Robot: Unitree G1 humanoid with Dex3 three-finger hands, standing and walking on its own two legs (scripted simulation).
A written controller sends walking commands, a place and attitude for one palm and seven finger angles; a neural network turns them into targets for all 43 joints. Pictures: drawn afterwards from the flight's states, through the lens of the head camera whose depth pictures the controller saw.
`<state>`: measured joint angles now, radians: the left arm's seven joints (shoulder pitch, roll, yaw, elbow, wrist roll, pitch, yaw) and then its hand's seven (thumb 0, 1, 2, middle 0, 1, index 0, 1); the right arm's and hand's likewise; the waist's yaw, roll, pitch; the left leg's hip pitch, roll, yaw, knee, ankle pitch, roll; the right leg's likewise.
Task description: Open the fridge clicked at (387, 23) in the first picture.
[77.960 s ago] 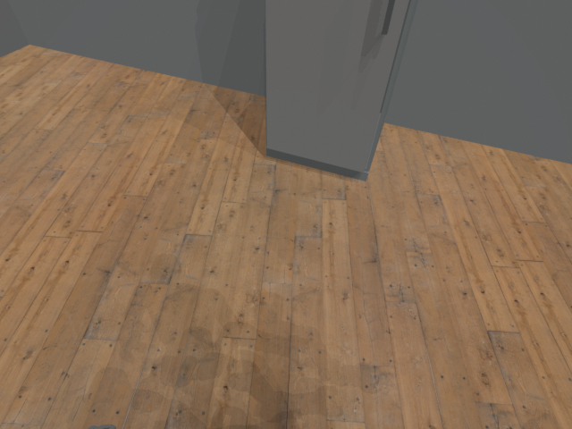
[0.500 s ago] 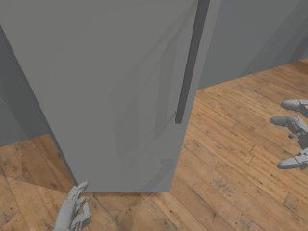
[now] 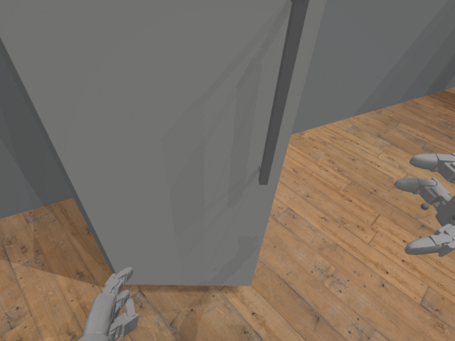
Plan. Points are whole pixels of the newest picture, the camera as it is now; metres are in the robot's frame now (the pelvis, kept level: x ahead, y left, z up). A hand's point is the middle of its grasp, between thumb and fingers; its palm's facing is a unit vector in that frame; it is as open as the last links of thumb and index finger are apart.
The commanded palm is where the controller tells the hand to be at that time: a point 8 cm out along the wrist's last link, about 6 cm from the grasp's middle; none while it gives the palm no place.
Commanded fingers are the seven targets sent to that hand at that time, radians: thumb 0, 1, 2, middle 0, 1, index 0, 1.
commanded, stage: move the hooked fingers beside the handle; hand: right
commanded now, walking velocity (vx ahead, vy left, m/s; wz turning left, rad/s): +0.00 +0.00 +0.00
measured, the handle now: (275, 107) +0.49 -0.08 +0.20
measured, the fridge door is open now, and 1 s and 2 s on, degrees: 27 27 27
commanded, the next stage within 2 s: none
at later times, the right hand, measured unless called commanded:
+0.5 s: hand (380, 181) +0.32 -0.23 +0.18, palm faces +0.02 +1.00 -0.03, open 14.0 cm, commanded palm +0.30 -0.28 +0.18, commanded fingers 0.00 0.50 -0.30 0.30 1.20 0.30 1.20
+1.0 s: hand (351, 164) +0.36 -0.20 +0.17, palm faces +0.01 +1.00 +0.00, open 14.0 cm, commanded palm +0.34 -0.25 +0.17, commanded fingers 0.00 0.50 -0.30 0.30 1.20 0.30 1.20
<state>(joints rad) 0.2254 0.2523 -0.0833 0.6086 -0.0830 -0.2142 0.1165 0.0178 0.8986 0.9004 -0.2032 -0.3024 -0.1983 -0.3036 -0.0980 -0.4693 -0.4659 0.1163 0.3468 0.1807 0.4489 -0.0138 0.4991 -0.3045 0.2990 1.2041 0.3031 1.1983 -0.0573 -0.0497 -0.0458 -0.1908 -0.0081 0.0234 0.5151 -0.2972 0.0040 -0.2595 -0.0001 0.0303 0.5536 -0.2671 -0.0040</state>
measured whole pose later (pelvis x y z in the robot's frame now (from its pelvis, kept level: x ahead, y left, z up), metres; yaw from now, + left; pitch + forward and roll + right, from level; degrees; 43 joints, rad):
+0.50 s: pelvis +0.00 +0.00 +0.00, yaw +1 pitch -1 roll +0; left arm 0.23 0.24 -0.08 0.62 -0.08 -0.19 0.11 0.02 0.90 0.90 -0.20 -0.30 -0.20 -0.30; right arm -0.25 -0.39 -0.34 0.17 0.28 0.21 0.32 -0.01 0.50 -0.30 0.30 1.20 0.30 1.20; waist -0.03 -0.04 -0.04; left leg -0.20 0.00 0.01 0.51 -0.28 0.00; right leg -0.26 0.01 0.02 0.53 -0.25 -0.01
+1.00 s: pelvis +0.00 +0.00 +0.00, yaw +1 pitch +0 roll +0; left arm 0.24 0.25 -0.06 0.64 -0.08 -0.13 0.11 0.02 0.90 0.90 -0.20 -0.30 -0.20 -0.30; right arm -0.38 -0.35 -0.29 0.31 0.25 0.18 0.25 -0.01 0.50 -0.30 0.30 1.20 0.30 1.20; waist -0.01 -0.03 -0.05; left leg -0.23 -0.01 0.01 0.52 -0.29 0.01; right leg -0.28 0.00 0.01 0.53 -0.26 0.00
